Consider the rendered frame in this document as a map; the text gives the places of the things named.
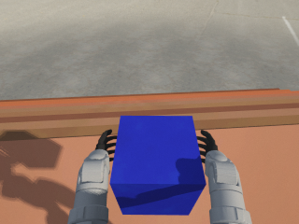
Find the right robot hand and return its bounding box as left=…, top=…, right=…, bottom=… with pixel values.
left=196, top=130, right=218, bottom=163

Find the robot left forearm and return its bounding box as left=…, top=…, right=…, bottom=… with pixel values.
left=67, top=149, right=110, bottom=224

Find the left robot hand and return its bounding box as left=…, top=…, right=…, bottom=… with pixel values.
left=95, top=129, right=118, bottom=161

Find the carton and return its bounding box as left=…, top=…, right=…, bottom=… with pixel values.
left=109, top=116, right=206, bottom=216

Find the robot right forearm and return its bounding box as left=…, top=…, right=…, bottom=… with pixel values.
left=205, top=150, right=252, bottom=224

